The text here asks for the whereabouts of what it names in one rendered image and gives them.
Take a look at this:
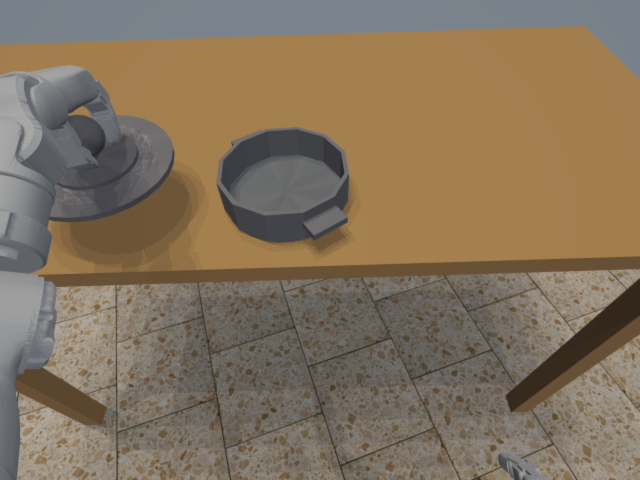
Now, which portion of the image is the knob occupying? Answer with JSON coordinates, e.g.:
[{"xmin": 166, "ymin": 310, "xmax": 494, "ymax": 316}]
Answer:
[{"xmin": 59, "ymin": 115, "xmax": 106, "ymax": 157}]

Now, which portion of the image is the robot left forearm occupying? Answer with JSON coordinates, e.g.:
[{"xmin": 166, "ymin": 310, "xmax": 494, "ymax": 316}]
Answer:
[{"xmin": 0, "ymin": 71, "xmax": 68, "ymax": 274}]

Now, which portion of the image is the robot left hand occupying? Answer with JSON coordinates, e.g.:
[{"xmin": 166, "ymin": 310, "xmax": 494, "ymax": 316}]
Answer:
[{"xmin": 29, "ymin": 65, "xmax": 121, "ymax": 171}]

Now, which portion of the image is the table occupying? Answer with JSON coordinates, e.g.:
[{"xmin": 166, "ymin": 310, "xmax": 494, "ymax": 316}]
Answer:
[{"xmin": 0, "ymin": 26, "xmax": 640, "ymax": 425}]

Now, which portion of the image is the robot right hand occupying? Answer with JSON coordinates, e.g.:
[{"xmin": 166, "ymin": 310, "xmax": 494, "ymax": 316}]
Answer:
[{"xmin": 498, "ymin": 453, "xmax": 550, "ymax": 480}]

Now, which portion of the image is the lid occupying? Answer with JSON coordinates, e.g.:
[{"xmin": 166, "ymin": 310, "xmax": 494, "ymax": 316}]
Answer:
[{"xmin": 49, "ymin": 115, "xmax": 175, "ymax": 222}]

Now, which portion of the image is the left robot upper arm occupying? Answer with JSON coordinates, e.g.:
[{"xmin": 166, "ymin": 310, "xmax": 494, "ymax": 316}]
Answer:
[{"xmin": 0, "ymin": 271, "xmax": 57, "ymax": 480}]

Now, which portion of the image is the pot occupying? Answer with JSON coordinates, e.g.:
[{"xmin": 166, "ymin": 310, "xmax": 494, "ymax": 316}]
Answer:
[{"xmin": 216, "ymin": 127, "xmax": 349, "ymax": 242}]

